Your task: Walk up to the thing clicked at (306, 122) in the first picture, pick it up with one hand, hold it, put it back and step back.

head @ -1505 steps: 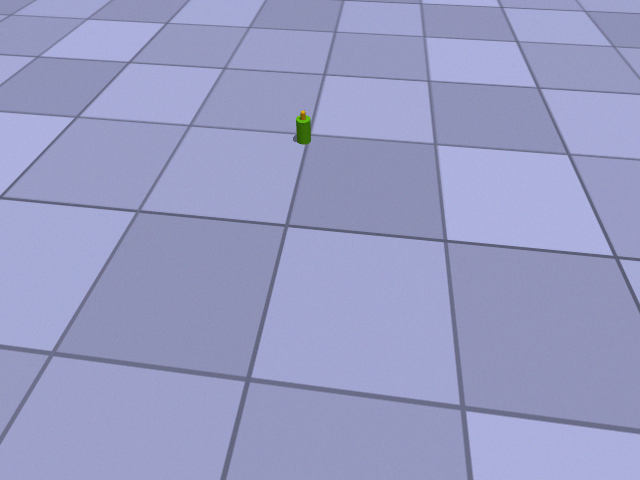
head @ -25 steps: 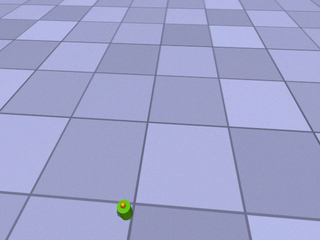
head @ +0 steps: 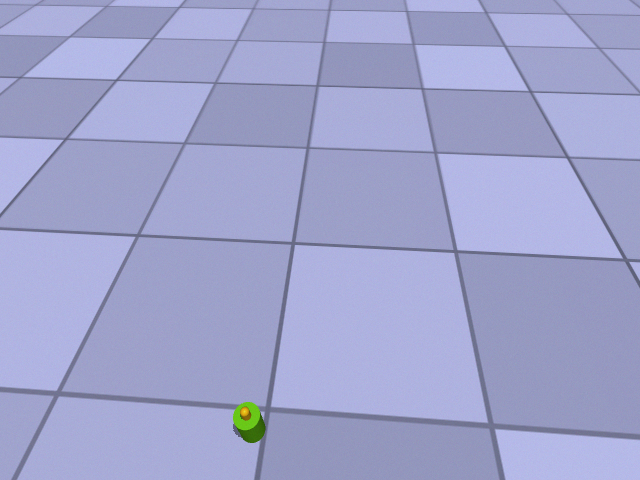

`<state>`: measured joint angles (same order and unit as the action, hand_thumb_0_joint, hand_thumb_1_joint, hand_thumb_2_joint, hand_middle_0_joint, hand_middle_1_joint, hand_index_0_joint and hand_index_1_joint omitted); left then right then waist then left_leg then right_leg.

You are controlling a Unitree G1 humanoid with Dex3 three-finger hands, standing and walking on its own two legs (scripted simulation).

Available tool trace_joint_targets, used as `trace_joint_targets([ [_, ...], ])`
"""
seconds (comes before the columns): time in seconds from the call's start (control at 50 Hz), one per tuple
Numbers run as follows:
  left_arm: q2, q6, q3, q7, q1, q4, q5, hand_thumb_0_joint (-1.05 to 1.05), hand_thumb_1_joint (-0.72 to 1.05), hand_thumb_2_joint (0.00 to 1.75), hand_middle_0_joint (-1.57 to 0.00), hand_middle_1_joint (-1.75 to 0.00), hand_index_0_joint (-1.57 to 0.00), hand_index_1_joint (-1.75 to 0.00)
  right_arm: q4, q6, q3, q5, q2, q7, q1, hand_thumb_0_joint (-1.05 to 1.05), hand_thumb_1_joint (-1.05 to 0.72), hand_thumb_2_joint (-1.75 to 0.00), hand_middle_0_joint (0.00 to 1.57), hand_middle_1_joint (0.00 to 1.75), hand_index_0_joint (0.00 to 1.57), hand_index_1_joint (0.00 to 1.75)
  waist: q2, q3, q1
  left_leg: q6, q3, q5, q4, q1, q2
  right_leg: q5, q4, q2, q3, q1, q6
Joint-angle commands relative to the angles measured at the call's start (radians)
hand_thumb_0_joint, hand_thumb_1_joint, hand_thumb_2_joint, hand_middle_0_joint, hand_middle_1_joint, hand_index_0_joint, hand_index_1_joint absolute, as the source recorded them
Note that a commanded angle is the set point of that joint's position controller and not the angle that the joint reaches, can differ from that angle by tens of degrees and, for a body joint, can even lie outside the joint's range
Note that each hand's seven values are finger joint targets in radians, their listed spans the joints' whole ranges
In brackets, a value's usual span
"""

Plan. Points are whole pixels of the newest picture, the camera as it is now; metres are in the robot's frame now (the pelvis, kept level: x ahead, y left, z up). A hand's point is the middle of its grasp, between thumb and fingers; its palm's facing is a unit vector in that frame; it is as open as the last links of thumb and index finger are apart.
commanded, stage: stand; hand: left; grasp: from the side
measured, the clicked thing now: (248, 420) +0.39 +0.22 -0.69
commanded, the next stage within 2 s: step back in 0.58 s
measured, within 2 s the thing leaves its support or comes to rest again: neither
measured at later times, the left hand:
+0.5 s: hand out of the picture +0.08 +0.25 -0.16, palm faces -0.02 -0.94 -0.34, open 7.3 cm
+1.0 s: hand out of the picture +0.05 +0.27 -0.17, palm faces -0.04 -0.91 -0.42, open 7.4 cm
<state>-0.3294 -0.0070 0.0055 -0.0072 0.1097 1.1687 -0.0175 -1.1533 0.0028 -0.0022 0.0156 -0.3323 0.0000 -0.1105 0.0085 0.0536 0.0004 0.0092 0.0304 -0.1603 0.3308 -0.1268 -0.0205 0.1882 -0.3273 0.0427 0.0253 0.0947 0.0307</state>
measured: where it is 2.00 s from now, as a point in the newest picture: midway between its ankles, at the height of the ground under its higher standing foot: outside the picture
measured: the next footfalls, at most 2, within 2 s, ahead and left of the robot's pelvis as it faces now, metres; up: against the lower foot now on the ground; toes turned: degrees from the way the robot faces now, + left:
left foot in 1.08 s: -0.07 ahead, +0.12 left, +0.00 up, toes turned +1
right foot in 1.46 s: -0.10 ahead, -0.09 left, +0.00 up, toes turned +2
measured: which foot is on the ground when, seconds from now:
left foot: down 0.00-0.84, up 0.86-1.00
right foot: down 0.00-1.00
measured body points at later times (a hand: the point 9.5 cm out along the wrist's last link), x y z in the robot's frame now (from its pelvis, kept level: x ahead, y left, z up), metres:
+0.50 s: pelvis +0.01 +0.00 +0.00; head +0.02 +0.00 +0.45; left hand +0.08 +0.30 -0.13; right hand +0.08 -0.30 -0.14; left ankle +0.01 +0.12 -0.75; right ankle +0.00 -0.14 -0.75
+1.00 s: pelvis -0.06 +0.00 -0.02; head +0.01 -0.01 +0.42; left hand +0.06 +0.32 -0.14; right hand +0.05 -0.32 -0.15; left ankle -0.09 +0.12 -0.69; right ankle -0.01 -0.14 -0.75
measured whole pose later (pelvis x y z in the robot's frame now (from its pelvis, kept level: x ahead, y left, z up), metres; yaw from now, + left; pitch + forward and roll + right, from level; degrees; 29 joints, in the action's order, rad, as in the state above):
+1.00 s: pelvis -0.06 +0.00 -0.02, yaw +1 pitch -1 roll +1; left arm -0.37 0.04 0.05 -0.02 0.07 0.93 -0.04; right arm -0.94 -0.07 -0.06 -0.02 -0.41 0.02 -0.09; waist 0.01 0.17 0.00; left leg -0.02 -0.06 -0.49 1.04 -0.41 0.08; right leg 0.24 -0.62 0.06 0.02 0.36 0.01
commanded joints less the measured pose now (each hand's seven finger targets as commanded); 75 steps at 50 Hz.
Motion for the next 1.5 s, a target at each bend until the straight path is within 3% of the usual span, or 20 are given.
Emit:
trace_joint_targets([
  [0.0, -0.211, -0.022, 0.038, -0.010, -0.032, -0.055, 0.001, 0.00, 0.90, 0.90, -0.20, -0.30, -0.20, -0.30, 0.051, 0.024, -0.037, 0.001, -0.206, -0.014, 0.030, 0.00, -0.90, -0.90, 0.20, 0.30, 0.20, 0.30, -0.008, -0.060, 0.001, -0.020, -0.102, 0.083, -0.061, 0.011, -0.107, -0.105, 0.059, 0.097, -0.073, 0.009, -0.034],
  [0.54, -0.212, -0.023, 0.039, -0.008, -0.034, -0.074, 0.003, 0.00, 0.90, 0.90, -0.20, -0.30, -0.20, -0.30, 0.060, 0.026, -0.041, 0.000, -0.222, -0.013, 0.047, 0.00, -0.90, -0.90, 0.20, 0.30, 0.20, 0.30, -0.007, -0.086, -0.002, -0.023, -0.098, 0.169, -0.047, 0.044, -0.120, -0.154, 0.060, 0.103, -0.066, -0.011, -0.037],
  [0.6, -0.268, -0.008, 0.085, -0.018, -0.017, -0.133, 0.027, 0.00, 0.90, 0.90, -0.20, -0.30, -0.20, -0.30, 0.108, -0.004, -0.068, -0.019, -0.255, -0.004, 0.043, 0.00, -0.90, -0.90, 0.20, 0.30, 0.20, 0.30, 0.002, -0.057, 0.011, -0.070, -0.102, 0.395, 0.082, -0.022, -0.113, -0.327, -0.100, 0.072, -0.050, 0.044, -0.058],
  [0.72, -0.235, 0.018, 0.081, -0.015, 0.010, -0.209, 0.014, 0.00, 0.90, 0.90, -0.20, -0.30, -0.20, -0.30, 0.197, -0.032, -0.099, -0.018, -0.282, 0.002, 0.065, 0.00, -0.90, -0.90, 0.20, 0.30, 0.20, 0.30, 0.092, -0.142, 0.005, -0.155, -0.142, 0.300, 0.122, -0.079, -0.161, -0.149, -0.288, 0.015, -0.027, 0.084, -0.075],
  [0.78, -0.264, 0.020, 0.095, -0.012, 0.029, -0.234, 0.005, 0.00, 0.90, 0.90, -0.20, -0.30, -0.20, -0.30, 0.236, -0.044, -0.102, -0.021, -0.264, 0.003, 0.069, 0.00, -0.90, -0.90, 0.20, 0.30, 0.20, 0.30, 0.027, -0.154, -0.009, -0.135, -0.114, 0.128, 0.245, -0.150, -0.093, -0.145, -0.236, 0.079, -0.106, 0.090, -0.126],
  [0.82, -0.358, 0.019, 0.122, -0.013, 0.008, -0.256, -0.007, 0.00, 0.90, 0.90, -0.20, -0.30, -0.20, -0.30, 0.255, -0.055, -0.096, -0.017, -0.213, 0.007, 0.076, 0.00, -0.90, -0.90, 0.20, 0.30, 0.20, 0.30, -0.204, -0.093, -0.032, -0.053, -0.020, -0.231, 0.566, -0.199, 0.104, -0.198, -0.011, 0.286, -0.335, 0.203, -0.261],
  [0.84, -0.388, 0.012, 0.132, -0.017, -0.023, -0.287, -0.021, 0.00, 0.90, 0.90, -0.20, -0.30, -0.20, -0.30, 0.268, -0.066, -0.097, -0.011, -0.207, 0.006, 0.056, 0.00, -0.90, -0.90, 0.20, 0.30, 0.20, 0.30, -0.241, -0.066, -0.031, -0.045, -0.092, -0.425, 0.739, -0.253, 0.121, -0.212, 0.026, 0.374, -0.421, 0.241, -0.335],
  [0.86, -0.382, 0.008, 0.132, -0.022, -0.062, -0.311, -0.024, 0.00, 0.90, 0.90, -0.20, -0.30, -0.20, -0.30, 0.263, -0.072, -0.101, -0.014, -0.223, 0.006, 0.013, 0.00, -0.90, -0.90, 0.20, 0.30, 0.20, 0.30, -0.208, -0.060, -0.005, -0.046, -0.160, -0.425, 0.839, -0.243, 0.099, -0.225, 0.012, 0.377, -0.394, 0.285, -0.340],
  [0.9, -0.327, 0.008, 0.121, -0.030, -0.149, -0.347, -0.026, 0.00, 0.90, 0.90, -0.20, -0.30, -0.20, -0.30, 0.250, -0.066, -0.110, -0.035, -0.242, 0.008, -0.068, 0.00, -0.90, -0.90, 0.20, 0.30, 0.20, 0.30, -0.173, -0.091, 0.047, -0.038, -0.162, -0.359, 0.871, -0.251, 0.088, -0.266, -0.066, 0.274, -0.247, 0.230, -0.288],
  [1.0, -0.306, 0.026, 0.125, -0.033, -0.070, -0.377, -0.024, 0.00, 0.90, 0.90, -0.20, -0.30, -0.20, -0.30, 0.260, -0.047, -0.097, -0.005, -0.234, 0.000, -0.100, 0.00, -0.90, -0.90, 0.20, 0.30, 0.20, 0.30, -0.219, -0.130, -0.002, -0.027, -0.089, -0.331, 0.371, -0.261, 0.019, -0.281, -0.187, 0.249, -0.229, 0.010, -0.218],
  [1.04, -0.303, 0.043, 0.120, -0.023, -0.055, -0.378, 0.002, 0.00, 0.90, 0.90, -0.20, -0.30, -0.20, -0.30, 0.237, -0.031, -0.102, 0.014, -0.223, -0.004, -0.140, 0.00, -0.90, -0.90, 0.20, 0.30, 0.20, 0.30, -0.148, -0.126, 0.024, -0.026, -0.007, -0.062, 0.068, -0.126, 0.050, -0.305, -0.306, 0.187, -0.156, 0.056, -0.176],
  [1.06, -0.248, 0.051, 0.106, -0.021, -0.009, -0.392, 0.009, 0.00, 0.90, 0.90, -0.20, -0.30, -0.20, -0.30, 0.260, -0.023, -0.116, 0.039, -0.272, -0.007, -0.114, 0.00, -0.90, -0.90, 0.20, 0.30, 0.20, 0.30, -0.004, -0.115, 0.000, -0.045, -0.204, 0.117, 0.018, -0.052, -0.077, -0.136, -0.434, 0.095, -0.102, 0.187, -0.111],
  [1.08, -0.193, 0.053, 0.094, -0.024, 0.019, -0.398, 0.013, 0.00, 0.90, 0.90, -0.20, -0.30, -0.20, -0.30, 0.284, -0.019, -0.133, 0.049, -0.373, -0.004, -0.065, 0.00, -0.90, -0.90, 0.20, 0.30, 0.20, 0.30, 0.260, -0.087, -0.033, -0.110, -0.479, 0.391, 0.022, 0.044, -0.276, 0.389, -0.564, -0.101, -0.049, 0.440, -0.059],
  [1.1, -0.245, 0.053, 0.114, -0.042, -0.072, -0.403, 0.002, 0.00, 0.90, 0.90, -0.20, -0.30, -0.20, -0.30, 0.299, -0.017, -0.147, 0.033, -0.433, -0.002, -0.080, 0.00, -0.90, -0.90, 0.20, 0.30, 0.20, 0.30, 0.258, -0.096, 0.058, -0.201, -0.539, 0.495, 0.030, -0.051, -0.336, 0.514, -0.688, -0.146, -0.191, 0.404, -0.041],
  [1.16, -0.221, 0.052, 0.108, -0.042, -0.034, -0.377, 0.018, 0.00, 0.90, 0.90, -0.20, -0.30, -0.20, -0.30, 0.306, -0.013, -0.112, 0.027, -0.293, -0.029, 0.015, 0.00, -0.90, -0.90, 0.20, 0.30, 0.20, 0.30, 0.129, -0.084, -0.018, -0.125, -0.258, 0.641, 0.147, 0.075, -0.186, 0.319, -0.844, -0.159, -0.241, 0.496, -0.063],
  [1.24, -0.221, 0.038, 0.111, -0.033, -0.001, -0.391, 0.001, 0.00, 0.90, 0.90, -0.20, -0.30, -0.20, -0.30, 0.337, -0.016, -0.114, 0.014, -0.260, -0.040, -0.036, 0.00, -0.90, -0.90, 0.20, 0.30, 0.20, 0.30, 0.126, -0.090, 0.014, -0.236, -0.259, 0.579, 0.185, 0.115, -0.217, 0.316, -0.794, -0.130, -0.179, 0.446, -0.021],
  [1.32, -0.213, 0.026, 0.113, -0.025, -0.009, -0.418, -0.001, 0.00, 0.90, 0.90, -0.20, -0.30, -0.20, -0.30, 0.346, -0.017, -0.122, 0.008, -0.281, -0.040, -0.092, 0.00, -0.90, -0.90, 0.20, 0.30, 0.20, 0.30, 0.114, -0.092, 0.043, -0.250, -0.258, 0.540, 0.213, 0.144, -0.227, 0.305, -0.584, -0.102, -0.130, 0.405, -0.021],
  [1.42, -0.199, 0.007, 0.119, -0.018, 0.117, -0.368, -0.015, 0.00, 0.90, 0.90, -0.20, -0.30, -0.20, -0.30, 0.379, -0.034, -0.113, -0.013, -0.285, -0.027, -0.020, 0.00, -0.90, -0.90, 0.20, 0.30, 0.20, 0.30, 0.088, -0.132, -0.019, -0.162, -0.193, 0.294, 0.321, -0.034, -0.170, -0.033, -0.099, -0.080, -0.046, 0.105, -0.069],
  [1.44, -0.256, -0.001, 0.132, -0.020, 0.103, -0.376, -0.029, 0.00, 0.90, 0.90, -0.20, -0.30, -0.20, -0.30, 0.385, -0.035, -0.104, -0.019, -0.255, -0.024, -0.027, 0.00, -0.90, -0.90, 0.20, 0.30, 0.20, 0.30, -0.005, -0.130, -0.006, -0.114, -0.181, 0.125, 0.357, -0.201, -0.124, -0.187, -0.137, 0.000, -0.189, -0.008, -0.100],
  [1.48, -0.379, -0.001, 0.155, -0.017, 0.054, -0.412, -0.020, 0.00, 0.90, 0.90, -0.20, -0.30, -0.20, -0.30, 0.389, -0.049, -0.103, -0.021, -0.229, -0.034, 0.025, 0.00, -0.90, -0.90, 0.20, 0.30, 0.20, 0.30, -0.287, -0.046, -0.046, -0.022, -0.115, -0.484, 0.774, -0.285, 0.105, -0.298, -0.020, 0.345, -0.614, 0.210, -0.372],
])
